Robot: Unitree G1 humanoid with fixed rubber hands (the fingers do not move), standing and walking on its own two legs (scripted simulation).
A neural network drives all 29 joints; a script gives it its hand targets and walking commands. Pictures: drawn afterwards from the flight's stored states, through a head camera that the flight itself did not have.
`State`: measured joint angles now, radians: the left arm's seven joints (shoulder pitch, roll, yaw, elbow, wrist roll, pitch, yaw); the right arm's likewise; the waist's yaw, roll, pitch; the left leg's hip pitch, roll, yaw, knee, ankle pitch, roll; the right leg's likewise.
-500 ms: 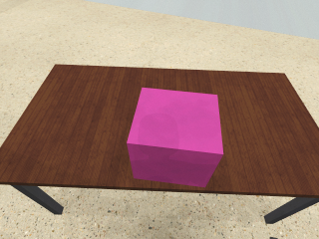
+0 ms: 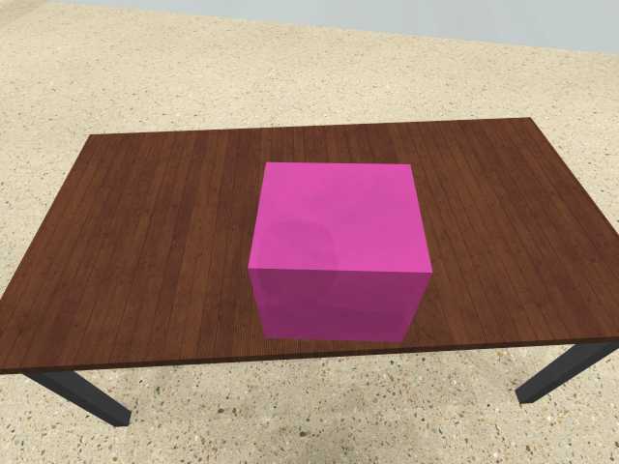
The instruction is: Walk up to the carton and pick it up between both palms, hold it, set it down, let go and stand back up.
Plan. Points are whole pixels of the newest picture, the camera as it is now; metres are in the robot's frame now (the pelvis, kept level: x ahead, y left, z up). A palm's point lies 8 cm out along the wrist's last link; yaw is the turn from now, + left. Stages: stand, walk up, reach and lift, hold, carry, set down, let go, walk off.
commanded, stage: walk up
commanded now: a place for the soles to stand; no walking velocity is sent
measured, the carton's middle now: (335, 253) +0.48 -0.04 -0.07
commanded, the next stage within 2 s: none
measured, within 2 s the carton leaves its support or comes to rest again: neither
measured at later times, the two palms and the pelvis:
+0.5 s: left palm out of the picture +0.08 +0.27 -0.12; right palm out of the picture +0.05 -0.30 -0.11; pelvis -0.01 +0.00 +0.00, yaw -2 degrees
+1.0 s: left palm out of the picture +0.06 +0.27 -0.12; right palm out of the picture +0.04 -0.31 -0.11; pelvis -0.04 +0.00 +0.00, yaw -6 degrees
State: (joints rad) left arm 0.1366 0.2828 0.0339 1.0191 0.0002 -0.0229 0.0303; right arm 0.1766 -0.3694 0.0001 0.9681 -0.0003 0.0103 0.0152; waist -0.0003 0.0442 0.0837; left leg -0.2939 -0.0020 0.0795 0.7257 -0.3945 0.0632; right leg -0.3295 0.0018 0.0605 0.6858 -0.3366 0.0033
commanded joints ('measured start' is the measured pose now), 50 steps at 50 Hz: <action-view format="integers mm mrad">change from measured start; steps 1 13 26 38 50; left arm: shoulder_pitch -27 -42 19 -107 10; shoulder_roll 251 366 271 300 390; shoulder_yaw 49 71 67 55 99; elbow -79 -79 -66 -114 -71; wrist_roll -2 29 -1 -1 36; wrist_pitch -1 -44 -27 -26 -37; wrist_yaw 12 25 10 26 15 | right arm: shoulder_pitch -43 -67 -137 -54 -165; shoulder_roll -247 -178 -221 -247 -189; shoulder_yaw -108 -93 -88 -113 -90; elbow -63 -76 -103 -63 -108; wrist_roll -39 -20 -25 -10 -6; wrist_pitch -47 -3 -38 -25 -2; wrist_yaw -28 -22 -28 -16 -17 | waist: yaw -18 -5 44 -30 11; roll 74 -199 19 -71 -276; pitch -31 -28 -62 -108 -19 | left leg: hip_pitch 158 -102 12 120 -133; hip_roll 321 32 188 215 47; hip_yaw -348 -122 -136 -235 -64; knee -361 101 -167 -232 52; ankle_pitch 498 -209 544 410 -8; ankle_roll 54 -45 30 75 -50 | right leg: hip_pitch -141 59 116 -42 91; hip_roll -6 -298 -59 -50 -277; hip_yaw -15 409 7 67 432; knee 170 -304 -77 40 -303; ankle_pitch -192 226 329 332 243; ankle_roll -48 -260 -74 -72 -211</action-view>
